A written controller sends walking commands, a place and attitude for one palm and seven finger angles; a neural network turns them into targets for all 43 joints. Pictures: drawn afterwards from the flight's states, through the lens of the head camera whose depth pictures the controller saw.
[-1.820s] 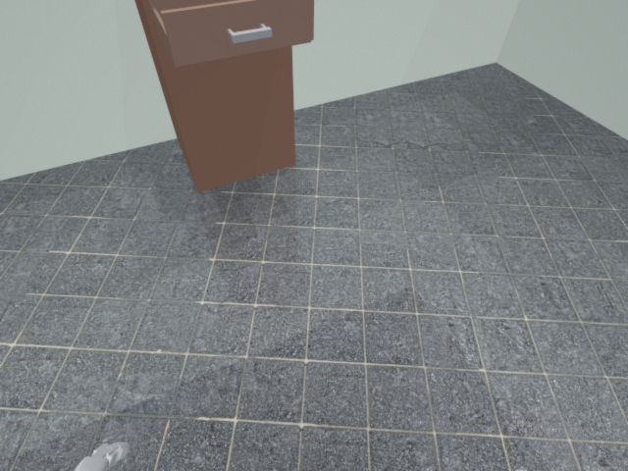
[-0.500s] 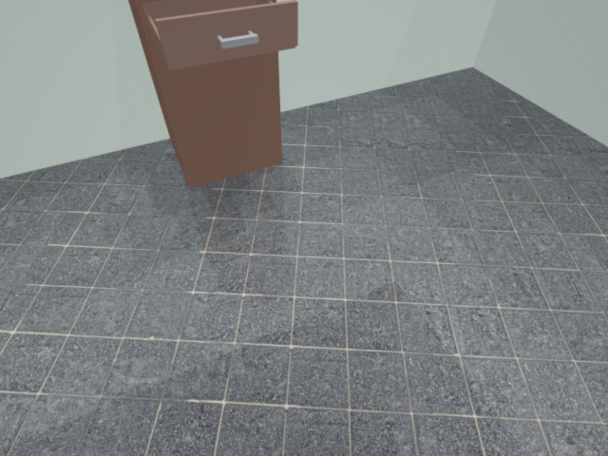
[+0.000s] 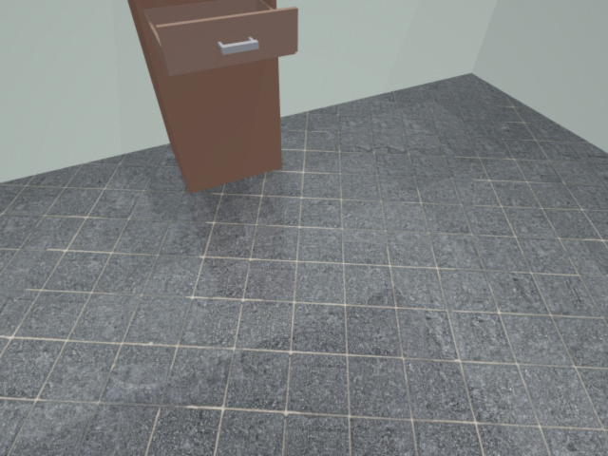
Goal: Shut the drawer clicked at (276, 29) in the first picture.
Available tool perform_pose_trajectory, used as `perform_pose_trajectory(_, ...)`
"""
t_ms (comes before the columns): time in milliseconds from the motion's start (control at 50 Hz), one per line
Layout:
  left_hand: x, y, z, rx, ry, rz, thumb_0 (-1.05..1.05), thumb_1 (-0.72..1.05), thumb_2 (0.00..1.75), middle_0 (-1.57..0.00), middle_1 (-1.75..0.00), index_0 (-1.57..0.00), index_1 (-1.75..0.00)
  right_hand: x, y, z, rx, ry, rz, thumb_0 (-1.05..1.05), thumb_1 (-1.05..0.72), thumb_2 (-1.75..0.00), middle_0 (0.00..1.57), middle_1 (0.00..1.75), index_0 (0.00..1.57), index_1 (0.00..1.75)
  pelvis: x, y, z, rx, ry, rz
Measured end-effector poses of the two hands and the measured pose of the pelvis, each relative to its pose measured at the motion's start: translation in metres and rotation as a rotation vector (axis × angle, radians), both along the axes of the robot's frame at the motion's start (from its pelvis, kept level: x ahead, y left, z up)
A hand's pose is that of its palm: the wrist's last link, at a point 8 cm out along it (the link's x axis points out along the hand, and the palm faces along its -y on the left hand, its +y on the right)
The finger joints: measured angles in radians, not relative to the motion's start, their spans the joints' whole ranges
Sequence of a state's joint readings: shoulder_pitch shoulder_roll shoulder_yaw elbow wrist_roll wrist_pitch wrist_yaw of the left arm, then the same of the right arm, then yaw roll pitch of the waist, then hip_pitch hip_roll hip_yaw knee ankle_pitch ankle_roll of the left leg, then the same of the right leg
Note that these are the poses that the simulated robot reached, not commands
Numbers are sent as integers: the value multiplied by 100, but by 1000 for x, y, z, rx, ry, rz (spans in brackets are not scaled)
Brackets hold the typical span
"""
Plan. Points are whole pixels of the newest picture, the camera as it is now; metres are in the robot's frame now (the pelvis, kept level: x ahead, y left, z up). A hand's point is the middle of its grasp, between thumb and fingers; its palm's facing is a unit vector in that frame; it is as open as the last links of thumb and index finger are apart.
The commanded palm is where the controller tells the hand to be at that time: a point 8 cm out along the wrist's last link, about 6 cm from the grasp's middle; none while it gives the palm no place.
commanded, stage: walk to a spot facing it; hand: left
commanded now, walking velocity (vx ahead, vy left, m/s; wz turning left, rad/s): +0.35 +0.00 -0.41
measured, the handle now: (237, 44) +1.26 +0.29 +0.00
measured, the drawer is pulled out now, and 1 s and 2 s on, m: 0.25 0.25 0.25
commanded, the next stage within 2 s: turn to face it in 1.74 s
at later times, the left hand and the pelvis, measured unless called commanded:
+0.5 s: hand out of the picture +0.08 +0.13 -0.17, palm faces -0.08 -0.98 -0.17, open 7.4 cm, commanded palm none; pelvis +0.13 -0.04 +0.00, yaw -9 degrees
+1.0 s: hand (236, 289) +0.46 +0.17 -0.18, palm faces -0.20 -0.97 -0.16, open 7.4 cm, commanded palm none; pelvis +0.36 +0.01 +0.00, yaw -17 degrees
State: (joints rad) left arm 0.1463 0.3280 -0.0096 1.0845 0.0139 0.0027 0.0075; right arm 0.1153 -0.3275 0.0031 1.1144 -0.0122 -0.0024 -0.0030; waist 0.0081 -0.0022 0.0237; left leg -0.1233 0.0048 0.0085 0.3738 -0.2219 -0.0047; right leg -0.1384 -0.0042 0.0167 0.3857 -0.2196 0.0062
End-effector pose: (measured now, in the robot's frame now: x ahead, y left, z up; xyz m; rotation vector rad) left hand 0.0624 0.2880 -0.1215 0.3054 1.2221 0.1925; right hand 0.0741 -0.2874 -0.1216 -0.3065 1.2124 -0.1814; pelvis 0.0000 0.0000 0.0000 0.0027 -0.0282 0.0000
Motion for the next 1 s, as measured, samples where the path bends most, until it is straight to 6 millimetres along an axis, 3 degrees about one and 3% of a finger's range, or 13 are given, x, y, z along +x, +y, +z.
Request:
perform_pose_trajectory(100,-9,-15,-14,-52,57,2,0,91,89,-20,-30,-20,-30,-11,14,-12,39,23,-35,1,-91,-90,20,30,20,29,14,1,-6,-3,5,-33)
perform_pose_trajectory(200,-14,-39,-27,-99,151,-12,0,91,89,-20,-30,-20,-30,-35,25,-28,94,71,-127,1,-91,-90,20,30,20,29,36,-6,-13,13,13,-90)
perform_pose_trajectory(300,9,-69,-33,-116,166,-32,1,91,89,-20,-30,-20,-30,-65,24,-48,139,189,-211,1,-91,-90,21,30,20,29,63,-23,-23,2,6,-110)
perform_pose_trajectory(360,19,-84,-32,-123,128,8,0,91,89,-20,-30,-20,-30,-61,22,-46,155,267,-210,1,-91,-90,20,30,20,29,81,-32,-20,-3,3,-104)
perform_pose_trajectory(420,17,-95,-25,-133,171,22,0,91,89,-20,-30,-20,-30,-28,18,-37,157,233,-216,1,-91,-90,20,30,20,29,101,-36,-12,8,6,-134)
perform_pose_trajectory(500,17,-105,-19,-153,279,6,0,91,89,-20,-30,-20,-30,38,15,-27,160,98,-233,1,-91,-90,20,30,20,29,129,-35,-4,10,17,-163)
perform_pose_trajectory(620,49,-101,-22,-170,357,14,0,91,89,-20,-30,-20,-30,147,25,-22,167,-51,-203,1,-91,-90,20,30,20,29,182,-25,-9,-12,32,-183)
perform_pose_trajectory(700,90,-86,-39,-175,372,27,0,91,89,-20,-30,-20,-30,219,39,-26,154,-112,-163,1,-91,-90,20,30,20,29,228,-13,-22,-25,36,-191)
perform_pose_trajectory(760,136,-70,-55,-176,372,7,0,91,89,-20,-30,-20,-30,252,48,-31,127,-163,-174,1,-91,-90,20,30,20,29,261,-2,-33,-26,22,-211)
perform_pose_trajectory(840,226,-56,-52,-164,257,-65,1,91,89,-20,-30,-20,-30,253,61,-23,123,-128,-249,0,-91,-90,20,30,20,29,296,6,-22,-21,1,-246)
perform_pose_trajectory(880,276,-54,-45,-162,178,-105,1,91,89,-20,-30,-20,-30,247,57,-16,92,-115,-314,-1,-94,-90,21,30,20,29,313,8,-14,-18,-2,-256)
perform_pose_trajectory(940,345,-57,-35,-165,69,-150,0,91,89,-19,-30,-20,-30,234,57,-10,74,-47,-352,-2,-96,-90,21,30,20,29,337,9,-6,-14,-1,-271)
perform_pose_trajectory(1000,401,-66,-27,-174,2,-188,0,91,89,-19,-29,-19,-30,221,64,-10,83,29,-399,-1,-95,-90,20,30,20,29,361,7,-3,-6,1,-290)
